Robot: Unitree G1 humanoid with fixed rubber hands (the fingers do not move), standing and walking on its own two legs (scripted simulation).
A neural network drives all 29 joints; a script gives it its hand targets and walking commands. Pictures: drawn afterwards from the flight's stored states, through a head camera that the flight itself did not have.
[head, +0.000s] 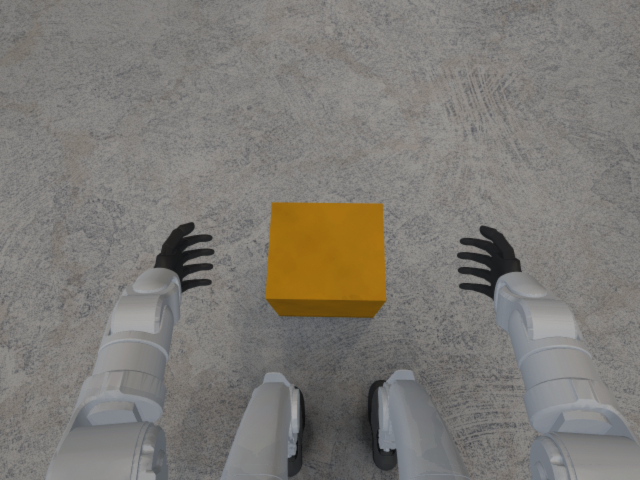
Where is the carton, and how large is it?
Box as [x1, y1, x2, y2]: [265, 202, 385, 317]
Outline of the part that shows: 272,202 265,298 279,315 372,317 385,301 382,204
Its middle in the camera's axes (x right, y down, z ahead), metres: +0.02 +0.07 +1.00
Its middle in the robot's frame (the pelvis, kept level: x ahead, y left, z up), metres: +0.51 +0.02 -0.55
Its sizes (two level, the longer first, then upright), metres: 0.260 0.228 0.261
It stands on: the floor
